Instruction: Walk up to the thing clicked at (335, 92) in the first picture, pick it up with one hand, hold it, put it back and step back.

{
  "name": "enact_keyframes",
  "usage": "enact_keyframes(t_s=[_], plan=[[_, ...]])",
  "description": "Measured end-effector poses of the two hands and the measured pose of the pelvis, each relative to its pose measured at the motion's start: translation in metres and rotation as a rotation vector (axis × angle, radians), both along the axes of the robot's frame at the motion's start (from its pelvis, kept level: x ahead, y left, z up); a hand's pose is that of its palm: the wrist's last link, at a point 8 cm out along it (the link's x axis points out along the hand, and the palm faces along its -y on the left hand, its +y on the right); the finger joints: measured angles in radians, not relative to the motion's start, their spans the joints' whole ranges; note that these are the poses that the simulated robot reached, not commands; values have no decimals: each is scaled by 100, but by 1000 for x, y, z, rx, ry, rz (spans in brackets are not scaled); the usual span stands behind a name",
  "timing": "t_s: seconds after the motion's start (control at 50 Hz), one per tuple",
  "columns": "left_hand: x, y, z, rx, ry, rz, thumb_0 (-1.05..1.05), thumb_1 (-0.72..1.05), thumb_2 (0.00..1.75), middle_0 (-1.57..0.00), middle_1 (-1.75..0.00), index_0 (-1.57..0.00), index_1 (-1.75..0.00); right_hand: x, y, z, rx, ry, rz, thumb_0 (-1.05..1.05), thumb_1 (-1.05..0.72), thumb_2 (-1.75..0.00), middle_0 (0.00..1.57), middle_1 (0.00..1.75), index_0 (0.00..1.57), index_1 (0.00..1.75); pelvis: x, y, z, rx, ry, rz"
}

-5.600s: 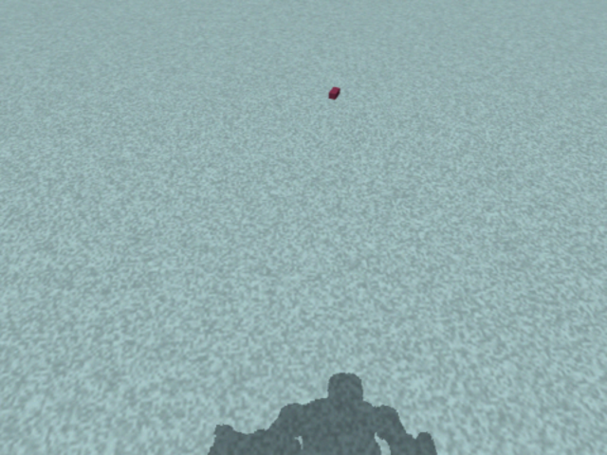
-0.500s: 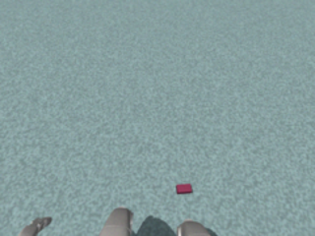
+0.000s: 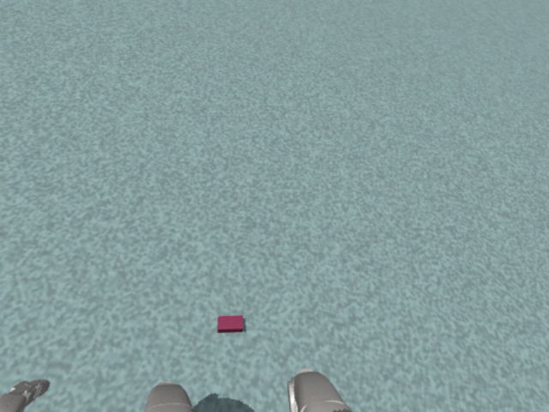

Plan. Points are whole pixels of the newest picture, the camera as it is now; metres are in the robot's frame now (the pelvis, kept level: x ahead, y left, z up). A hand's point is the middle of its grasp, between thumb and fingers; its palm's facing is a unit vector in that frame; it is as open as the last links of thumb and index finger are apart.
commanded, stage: walk up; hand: left
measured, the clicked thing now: (230, 324) +0.45 +0.03 -0.72
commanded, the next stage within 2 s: none
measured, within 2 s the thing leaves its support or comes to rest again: neither
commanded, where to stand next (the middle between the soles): +0.07 -0.21 m, yaw +6 degrees
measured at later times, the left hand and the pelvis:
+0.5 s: hand out of the picture +0.04 +0.08 -0.14, palm faces +0.03 -0.94 -0.35, open 7.3 cm; pelvis -0.02 -0.20 +0.01, yaw +4 degrees
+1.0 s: hand out of the picture -0.03 -0.02 -0.10, palm faces +0.07 -0.85 -0.53, open 7.3 cm; pelvis +0.00 -0.32 +0.02, yaw +5 degrees
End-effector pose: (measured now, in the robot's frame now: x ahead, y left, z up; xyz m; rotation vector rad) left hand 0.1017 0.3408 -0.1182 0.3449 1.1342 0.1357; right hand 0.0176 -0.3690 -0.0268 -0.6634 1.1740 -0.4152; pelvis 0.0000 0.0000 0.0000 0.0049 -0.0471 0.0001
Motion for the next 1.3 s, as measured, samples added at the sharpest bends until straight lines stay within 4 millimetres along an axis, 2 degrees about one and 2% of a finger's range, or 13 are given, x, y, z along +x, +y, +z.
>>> enact_keyframes(t_s=[0.12,0.16,0.24,0.32,0.44,0.52,0.64,0.78,0.9,1.06,1.12,1.2,1.3], plan=[[-6,-69,0,65,-25,8,0,91,90,-20,-30,-20,-30,1,-102,-32,-22,8,9,0,-90,-89,21,31,21,30,-11,-78,-25,-24,-11,3],[-20,-96,4,65,-30,19,0,91,90,-20,-30,-20,-30,5,-121,-45,-8,19,-20,0,-90,-89,21,30,21,30,-13,-97,-24,-13,-9,17],[-50,-142,23,39,35,50,0,91,90,-20,-30,-21,-30,22,-126,-52,92,-6,-31,1,-90,-89,20,30,20,30,-15,-121,-1,1,11,2],[-66,-167,35,42,45,85,0,90,90,-20,-30,-21,-30,25,-122,-53,177,30,32,0,-90,-89,20,30,20,30,-13,-148,12,0,26,22],[-71,-194,20,38,23,128,0,90,90,-20,-30,-21,-30,14,-137,-52,195,77,72,0,-90,-89,21,30,21,30,-12,-185,8,4,26,61],[-67,-230,10,1,51,106,0,91,90,-20,-30,-21,-30,7,-166,-44,171,44,47,0,-90,-89,21,31,21,30,-17,-207,9,11,4,63],[-63,-277,9,-35,41,93,0,91,90,-20,-30,-21,-30,12,-220,-26,147,-25,37,0,-90,-89,21,30,21,30,-19,-252,14,-2,2,56],[-87,-323,10,54,24,146,0,91,90,-20,-30,-21,-30,47,-281,-53,197,-33,66,1,-90,-89,20,30,20,30,-14,-307,-2,-45,-6,58],[-119,-340,40,121,85,195,0,90,89,-20,-30,-21,-30,78,-279,-68,302,-26,94,1,-91,-89,20,30,20,30,-6,-318,12,-23,9,75],[-143,-308,70,244,151,228,0,90,89,-21,-31,-21,-30,108,-248,-81,386,23,139,1,-91,-89,20,30,20,30,-1,-308,17,-4,38,91],[-148,-291,68,255,166,229,0,90,90,-20,-31,-21,-30,123,-229,-84,395,18,165,1,-91,-89,20,30,20,30,-1,-297,13,-7,46,103],[-146,-266,49,238,178,233,0,90,90,-20,-30,-21,-30,141,-200,-86,390,-26,193,1,-91,-89,20,30,20,30,-2,-277,3,26,35,113],[-120,-264,34,175,136,222,0,91,90,-20,-30,-21,-30,140,-176,-75,402,-68,184,0,-91,-89,20,30,20,30,2,-262,7,-13,17,113]])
